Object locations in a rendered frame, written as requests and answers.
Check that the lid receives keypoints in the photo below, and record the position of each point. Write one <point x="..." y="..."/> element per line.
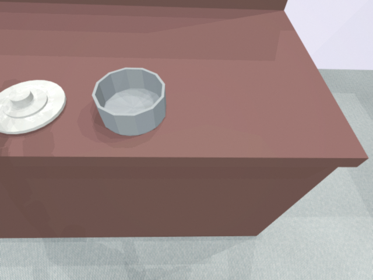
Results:
<point x="48" y="102"/>

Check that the knob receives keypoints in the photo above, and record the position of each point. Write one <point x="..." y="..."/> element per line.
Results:
<point x="21" y="96"/>

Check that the table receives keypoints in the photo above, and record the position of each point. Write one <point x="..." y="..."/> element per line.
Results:
<point x="250" y="126"/>

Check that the pot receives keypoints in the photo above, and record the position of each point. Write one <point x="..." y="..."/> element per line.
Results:
<point x="130" y="101"/>

